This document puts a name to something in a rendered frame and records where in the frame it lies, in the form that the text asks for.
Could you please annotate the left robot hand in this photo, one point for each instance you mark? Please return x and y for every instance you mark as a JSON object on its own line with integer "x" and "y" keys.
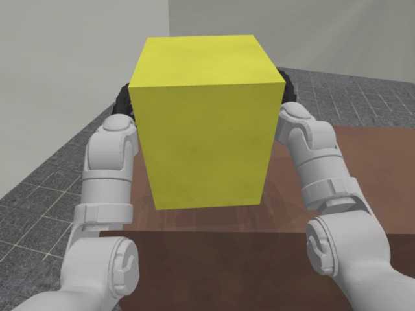
{"x": 122, "y": 103}

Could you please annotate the robot right upper arm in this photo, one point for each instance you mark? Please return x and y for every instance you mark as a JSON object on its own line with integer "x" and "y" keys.
{"x": 350, "y": 248}

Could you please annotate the right robot forearm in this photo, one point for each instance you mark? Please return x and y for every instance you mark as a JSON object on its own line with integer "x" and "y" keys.
{"x": 326, "y": 183}

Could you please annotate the pedestal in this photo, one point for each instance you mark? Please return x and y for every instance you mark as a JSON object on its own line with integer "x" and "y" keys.
{"x": 254, "y": 257}

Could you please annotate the left robot forearm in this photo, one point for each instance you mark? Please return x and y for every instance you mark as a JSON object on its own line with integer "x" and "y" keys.
{"x": 107, "y": 176}

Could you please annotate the carton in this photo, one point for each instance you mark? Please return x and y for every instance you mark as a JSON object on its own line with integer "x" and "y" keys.
{"x": 206, "y": 111}

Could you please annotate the robot left upper arm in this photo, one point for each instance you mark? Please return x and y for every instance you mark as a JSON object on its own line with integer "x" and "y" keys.
{"x": 97, "y": 273}

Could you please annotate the right robot hand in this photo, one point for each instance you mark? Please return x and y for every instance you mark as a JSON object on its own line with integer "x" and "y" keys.
{"x": 288, "y": 95}

